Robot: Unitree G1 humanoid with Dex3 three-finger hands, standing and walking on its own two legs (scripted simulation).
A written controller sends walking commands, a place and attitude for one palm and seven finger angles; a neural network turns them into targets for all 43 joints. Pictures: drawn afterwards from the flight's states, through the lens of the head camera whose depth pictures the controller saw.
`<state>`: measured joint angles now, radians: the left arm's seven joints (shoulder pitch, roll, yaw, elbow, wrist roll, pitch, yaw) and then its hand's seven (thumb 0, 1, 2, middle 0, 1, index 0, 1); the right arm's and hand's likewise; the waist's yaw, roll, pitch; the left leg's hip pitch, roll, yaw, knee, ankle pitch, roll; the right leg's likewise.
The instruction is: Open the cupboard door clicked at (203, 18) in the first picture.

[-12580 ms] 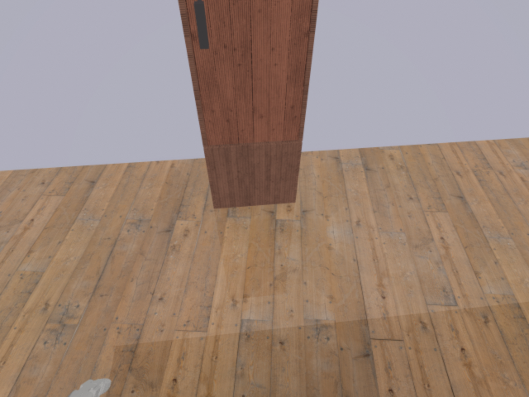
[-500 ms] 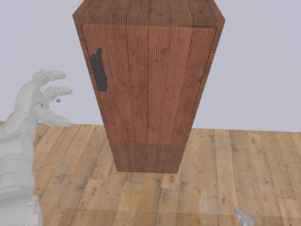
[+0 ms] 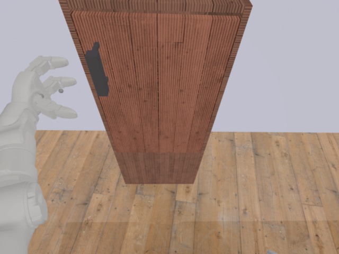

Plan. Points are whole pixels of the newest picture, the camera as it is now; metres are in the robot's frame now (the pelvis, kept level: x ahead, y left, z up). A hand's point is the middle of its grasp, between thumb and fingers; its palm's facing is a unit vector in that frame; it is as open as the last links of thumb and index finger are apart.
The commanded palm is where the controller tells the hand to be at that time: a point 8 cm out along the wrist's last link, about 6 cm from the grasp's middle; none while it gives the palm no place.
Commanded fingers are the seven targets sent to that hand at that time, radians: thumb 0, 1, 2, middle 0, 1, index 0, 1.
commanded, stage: move the hooked fingers beside the handle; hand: left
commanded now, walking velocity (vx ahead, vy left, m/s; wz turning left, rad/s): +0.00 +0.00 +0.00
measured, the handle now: (99, 69) +0.53 +0.18 +0.14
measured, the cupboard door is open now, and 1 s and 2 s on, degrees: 0 0 0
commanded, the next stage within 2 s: slide the fingers in behind the handle in 1.16 s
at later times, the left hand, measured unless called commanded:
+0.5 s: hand (66, 76) +0.49 +0.25 +0.15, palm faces +0.00 -1.00 +0.00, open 14.0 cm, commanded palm +0.46 +0.31 +0.14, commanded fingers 0.00 -0.50 0.30 -0.30 -1.20 -0.30 -1.20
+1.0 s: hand (61, 81) +0.48 +0.26 +0.14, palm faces -0.01 -1.00 +0.01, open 14.0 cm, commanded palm +0.46 +0.30 +0.14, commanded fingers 0.00 -0.50 0.30 -0.30 -1.20 -0.30 -1.20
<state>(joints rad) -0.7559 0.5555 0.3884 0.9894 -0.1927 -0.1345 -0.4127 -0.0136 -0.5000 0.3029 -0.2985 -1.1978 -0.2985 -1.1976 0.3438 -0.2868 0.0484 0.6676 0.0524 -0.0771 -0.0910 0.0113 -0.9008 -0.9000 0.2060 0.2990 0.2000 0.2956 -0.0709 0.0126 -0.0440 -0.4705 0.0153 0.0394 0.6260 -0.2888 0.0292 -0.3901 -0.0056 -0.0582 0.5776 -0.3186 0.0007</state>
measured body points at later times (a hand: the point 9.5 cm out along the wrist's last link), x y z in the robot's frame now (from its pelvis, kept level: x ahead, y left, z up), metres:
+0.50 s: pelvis +0.01 -0.01 -0.01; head +0.09 +0.00 +0.44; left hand +0.48 +0.30 +0.15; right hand +0.00 -0.29 -0.11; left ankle +0.01 +0.10 -0.73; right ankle -0.02 -0.12 -0.73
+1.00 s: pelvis +0.01 +0.01 -0.01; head +0.08 +0.02 +0.44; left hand +0.47 +0.32 +0.14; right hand +0.05 -0.27 -0.12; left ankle +0.01 +0.10 -0.73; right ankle -0.02 -0.12 -0.73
